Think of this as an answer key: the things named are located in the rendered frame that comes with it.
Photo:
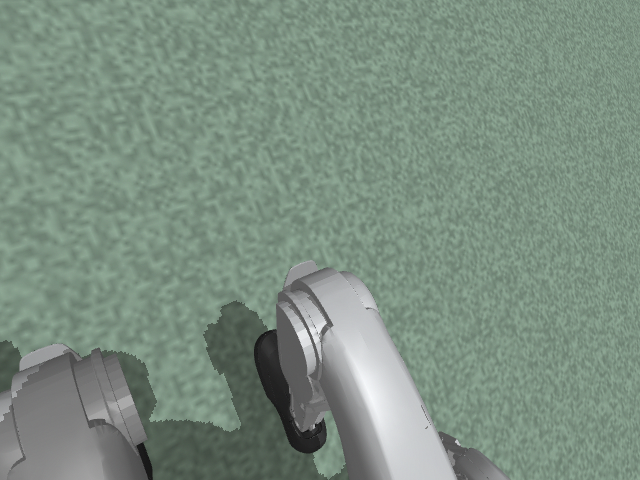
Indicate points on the right robot foot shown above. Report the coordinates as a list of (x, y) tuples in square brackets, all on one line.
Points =
[(277, 391)]

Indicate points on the left robot foot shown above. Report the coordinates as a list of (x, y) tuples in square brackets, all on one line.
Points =
[(145, 460)]

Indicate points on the right robot hand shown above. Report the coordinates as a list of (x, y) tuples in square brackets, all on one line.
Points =
[(470, 464)]

